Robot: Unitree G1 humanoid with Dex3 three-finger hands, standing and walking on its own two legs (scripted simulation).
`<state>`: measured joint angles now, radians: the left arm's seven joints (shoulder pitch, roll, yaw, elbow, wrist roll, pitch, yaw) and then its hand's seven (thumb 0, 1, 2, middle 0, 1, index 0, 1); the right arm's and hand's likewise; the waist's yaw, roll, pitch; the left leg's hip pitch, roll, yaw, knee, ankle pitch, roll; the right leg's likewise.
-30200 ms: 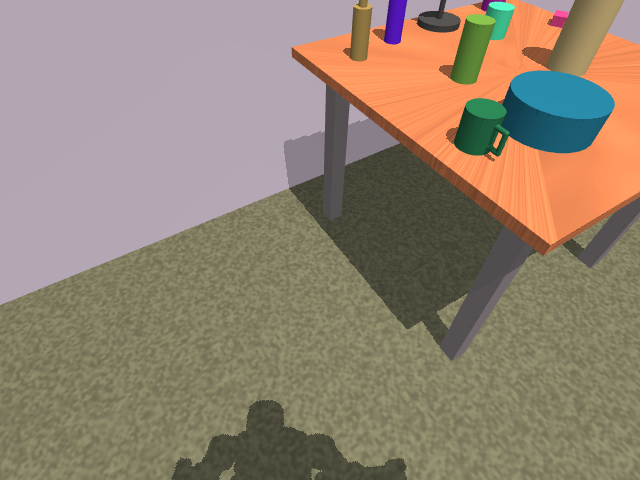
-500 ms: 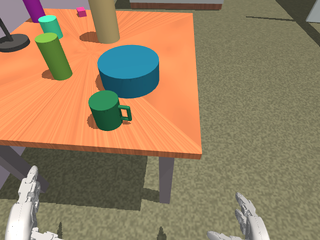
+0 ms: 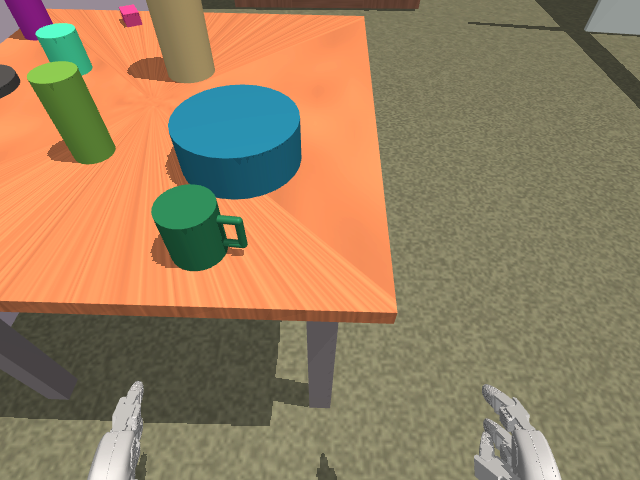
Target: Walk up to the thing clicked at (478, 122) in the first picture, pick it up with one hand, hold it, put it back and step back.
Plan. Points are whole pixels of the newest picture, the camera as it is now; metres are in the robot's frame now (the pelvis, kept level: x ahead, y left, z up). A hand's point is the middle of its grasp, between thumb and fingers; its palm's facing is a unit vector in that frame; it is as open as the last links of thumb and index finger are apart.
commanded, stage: home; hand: left
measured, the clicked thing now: (204, 229) +0.45 +0.17 +0.05
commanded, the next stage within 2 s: none
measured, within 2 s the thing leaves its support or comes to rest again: neither
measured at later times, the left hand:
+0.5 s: hand (180, 472) +0.17 +0.17 -0.05, palm faces +0.11 -0.97 -0.21, open 17.7 cm
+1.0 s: hand (180, 478) +0.16 +0.17 -0.05, palm faces +0.11 -0.97 -0.22, open 17.7 cm
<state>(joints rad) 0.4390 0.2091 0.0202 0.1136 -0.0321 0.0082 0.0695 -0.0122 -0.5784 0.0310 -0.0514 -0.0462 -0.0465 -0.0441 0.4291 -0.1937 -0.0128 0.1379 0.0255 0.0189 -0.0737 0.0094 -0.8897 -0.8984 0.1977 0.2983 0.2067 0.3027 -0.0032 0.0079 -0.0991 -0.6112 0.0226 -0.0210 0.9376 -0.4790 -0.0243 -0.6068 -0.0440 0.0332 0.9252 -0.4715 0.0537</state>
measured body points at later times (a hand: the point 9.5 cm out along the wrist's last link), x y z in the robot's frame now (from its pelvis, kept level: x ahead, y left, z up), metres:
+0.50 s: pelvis +0.00 +0.00 -0.01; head +0.03 +0.00 +0.44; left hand +0.16 +0.22 -0.04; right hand +0.16 -0.23 -0.04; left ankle +0.00 +0.13 -0.69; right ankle +0.00 -0.15 -0.69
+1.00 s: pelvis -0.01 -0.01 -0.01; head +0.02 +0.00 +0.44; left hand +0.15 +0.22 -0.04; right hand +0.15 -0.23 -0.04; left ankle +0.00 +0.13 -0.69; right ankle +0.00 -0.15 -0.69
